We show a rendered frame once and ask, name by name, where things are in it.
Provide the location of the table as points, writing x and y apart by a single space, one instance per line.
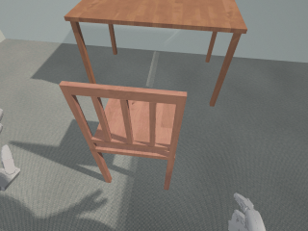
199 15

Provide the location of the right robot hand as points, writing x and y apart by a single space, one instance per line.
251 220

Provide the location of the chair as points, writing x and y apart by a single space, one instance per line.
136 122

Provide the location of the left robot hand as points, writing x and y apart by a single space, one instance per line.
9 171

